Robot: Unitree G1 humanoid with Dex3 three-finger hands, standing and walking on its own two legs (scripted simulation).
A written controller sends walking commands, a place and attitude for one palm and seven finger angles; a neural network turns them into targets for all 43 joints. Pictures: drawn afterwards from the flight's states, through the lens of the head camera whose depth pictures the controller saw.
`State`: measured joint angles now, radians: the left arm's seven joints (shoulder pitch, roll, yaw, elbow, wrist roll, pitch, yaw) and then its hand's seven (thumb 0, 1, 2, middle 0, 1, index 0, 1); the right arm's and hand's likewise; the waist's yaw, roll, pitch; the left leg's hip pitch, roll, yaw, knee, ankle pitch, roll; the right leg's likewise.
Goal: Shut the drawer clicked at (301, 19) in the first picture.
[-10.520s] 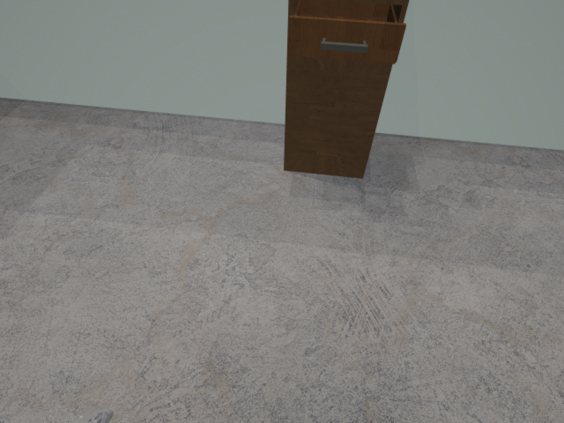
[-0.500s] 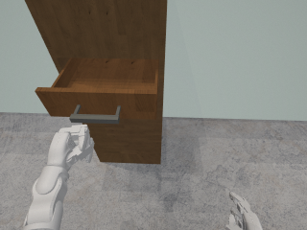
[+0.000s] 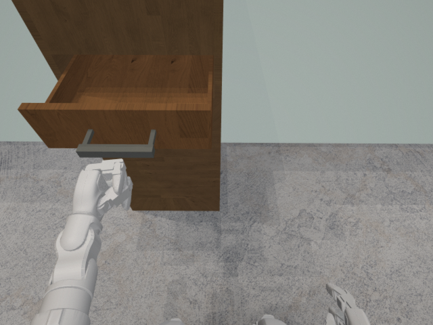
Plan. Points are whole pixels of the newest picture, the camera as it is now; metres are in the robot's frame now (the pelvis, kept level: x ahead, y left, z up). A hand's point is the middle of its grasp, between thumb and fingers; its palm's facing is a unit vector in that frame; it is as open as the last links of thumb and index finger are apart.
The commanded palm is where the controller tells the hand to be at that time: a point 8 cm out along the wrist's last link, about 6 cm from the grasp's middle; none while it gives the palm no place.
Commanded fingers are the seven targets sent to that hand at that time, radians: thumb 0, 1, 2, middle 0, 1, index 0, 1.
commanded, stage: bring the fist close to the handle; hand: left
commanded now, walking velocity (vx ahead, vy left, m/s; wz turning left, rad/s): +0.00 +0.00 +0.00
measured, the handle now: (118, 142) +0.46 +0.23 +0.05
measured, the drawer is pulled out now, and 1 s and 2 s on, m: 0.19 0.19 0.05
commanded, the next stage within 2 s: push the drawer shut in 0.52 s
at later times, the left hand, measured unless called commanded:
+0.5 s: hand (125, 184) +0.36 +0.20 +0.04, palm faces +0.02 -1.00 -0.03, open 3.3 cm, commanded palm +0.33 +0.24 +0.05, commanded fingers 0.00 0.90 0.90 -1.40 -1.60 -1.40 -1.60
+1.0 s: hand (126, 173) +0.39 +0.20 +0.04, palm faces +0.01 -1.00 -0.03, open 3.0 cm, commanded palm +0.38 +0.24 +0.05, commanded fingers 0.00 0.90 0.90 -1.40 -1.60 -1.40 -1.60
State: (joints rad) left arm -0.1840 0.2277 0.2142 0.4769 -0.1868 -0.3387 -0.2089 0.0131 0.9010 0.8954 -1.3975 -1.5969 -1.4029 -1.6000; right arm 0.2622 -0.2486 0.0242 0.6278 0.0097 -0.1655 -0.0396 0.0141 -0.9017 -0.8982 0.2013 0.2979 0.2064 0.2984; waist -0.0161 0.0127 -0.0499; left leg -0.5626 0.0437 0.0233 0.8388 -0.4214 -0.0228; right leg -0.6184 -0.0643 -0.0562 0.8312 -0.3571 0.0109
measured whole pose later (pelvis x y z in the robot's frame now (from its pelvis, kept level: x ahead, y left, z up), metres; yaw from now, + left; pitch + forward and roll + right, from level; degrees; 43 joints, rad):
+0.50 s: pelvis +0.00 +0.00 -0.01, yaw -1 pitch +12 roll +0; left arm -0.27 0.28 0.28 0.59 -0.21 -0.38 -0.25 0.01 0.90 0.90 -1.40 -1.60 -1.40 -1.60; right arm 0.29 -0.25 0.02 0.60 0.02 -0.08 -0.04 0.01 -0.90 -0.90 0.20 0.30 0.21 0.30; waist -0.04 0.01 -0.07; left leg -0.68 0.06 0.02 0.93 -0.45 -0.02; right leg -0.73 -0.05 -0.05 0.90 -0.38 0.01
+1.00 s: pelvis -0.01 +0.00 -0.02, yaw +0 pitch +13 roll -1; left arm -0.44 0.30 0.27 0.74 -0.19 -0.38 -0.26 -0.02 0.84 0.92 -1.40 -1.60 -1.40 -1.60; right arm 0.28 -0.25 0.03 0.61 0.01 -0.05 -0.04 0.01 -0.90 -0.90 0.20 0.30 0.21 0.30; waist -0.04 0.01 -0.08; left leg -0.74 0.05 0.00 0.97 -0.47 -0.02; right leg -0.77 -0.06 -0.07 0.93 -0.39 0.01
